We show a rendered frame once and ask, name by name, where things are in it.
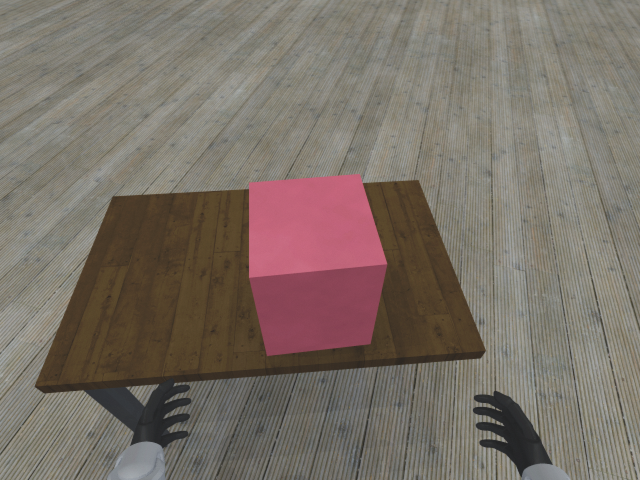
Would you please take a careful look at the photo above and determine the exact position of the robot left forearm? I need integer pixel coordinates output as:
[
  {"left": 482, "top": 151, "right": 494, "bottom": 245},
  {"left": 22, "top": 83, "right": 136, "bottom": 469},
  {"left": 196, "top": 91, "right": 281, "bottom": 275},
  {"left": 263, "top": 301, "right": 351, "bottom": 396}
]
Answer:
[{"left": 107, "top": 442, "right": 165, "bottom": 480}]

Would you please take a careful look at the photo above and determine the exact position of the carton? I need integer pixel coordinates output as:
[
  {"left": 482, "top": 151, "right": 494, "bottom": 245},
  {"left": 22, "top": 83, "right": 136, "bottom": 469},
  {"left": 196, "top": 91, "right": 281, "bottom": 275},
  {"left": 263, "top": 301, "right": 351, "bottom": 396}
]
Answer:
[{"left": 249, "top": 174, "right": 387, "bottom": 356}]

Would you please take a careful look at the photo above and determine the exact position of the robot left hand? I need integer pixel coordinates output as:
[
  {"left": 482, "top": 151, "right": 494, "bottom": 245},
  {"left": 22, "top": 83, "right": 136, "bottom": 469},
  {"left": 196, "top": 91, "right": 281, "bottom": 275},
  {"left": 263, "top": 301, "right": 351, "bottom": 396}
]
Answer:
[{"left": 130, "top": 378, "right": 191, "bottom": 448}]

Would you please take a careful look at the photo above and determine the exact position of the robot right hand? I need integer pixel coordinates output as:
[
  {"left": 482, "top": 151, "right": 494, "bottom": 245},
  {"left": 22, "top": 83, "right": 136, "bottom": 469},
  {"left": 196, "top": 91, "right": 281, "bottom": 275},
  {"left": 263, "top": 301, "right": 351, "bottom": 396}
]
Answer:
[{"left": 473, "top": 391, "right": 553, "bottom": 478}]

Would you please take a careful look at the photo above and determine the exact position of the table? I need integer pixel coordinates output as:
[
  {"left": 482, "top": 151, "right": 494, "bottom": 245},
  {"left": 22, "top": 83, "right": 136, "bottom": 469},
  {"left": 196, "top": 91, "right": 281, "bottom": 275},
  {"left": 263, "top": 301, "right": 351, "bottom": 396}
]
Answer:
[{"left": 34, "top": 180, "right": 486, "bottom": 447}]

